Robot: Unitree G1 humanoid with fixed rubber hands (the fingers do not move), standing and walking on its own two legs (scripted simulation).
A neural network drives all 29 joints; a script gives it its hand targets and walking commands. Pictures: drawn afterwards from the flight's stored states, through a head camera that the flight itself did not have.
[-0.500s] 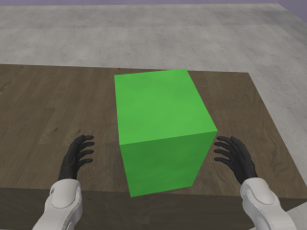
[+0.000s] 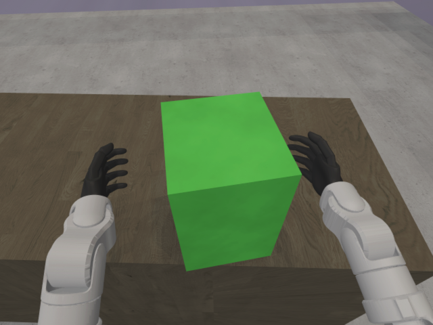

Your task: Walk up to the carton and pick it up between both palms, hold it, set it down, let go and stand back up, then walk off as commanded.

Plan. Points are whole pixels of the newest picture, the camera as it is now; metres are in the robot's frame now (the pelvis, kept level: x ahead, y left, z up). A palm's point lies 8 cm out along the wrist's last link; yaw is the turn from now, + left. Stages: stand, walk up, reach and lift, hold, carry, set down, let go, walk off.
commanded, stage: reach and lift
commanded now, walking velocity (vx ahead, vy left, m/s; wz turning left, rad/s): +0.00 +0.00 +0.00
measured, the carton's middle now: (220, 186) +0.37 +0.03 +0.06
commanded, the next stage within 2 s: none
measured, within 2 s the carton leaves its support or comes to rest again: neither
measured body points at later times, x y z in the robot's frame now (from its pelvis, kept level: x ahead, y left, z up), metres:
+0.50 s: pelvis +0.01 +0.00 +0.00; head +0.03 +0.01 +0.45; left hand +0.35 +0.23 +0.17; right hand +0.42 -0.12 +0.17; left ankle +0.03 +0.16 -0.74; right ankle +0.04 -0.09 -0.74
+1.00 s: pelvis +0.01 +0.00 +0.00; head +0.03 +0.01 +0.45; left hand +0.37 +0.23 +0.14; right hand +0.43 -0.12 +0.13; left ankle +0.03 +0.16 -0.74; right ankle +0.04 -0.09 -0.74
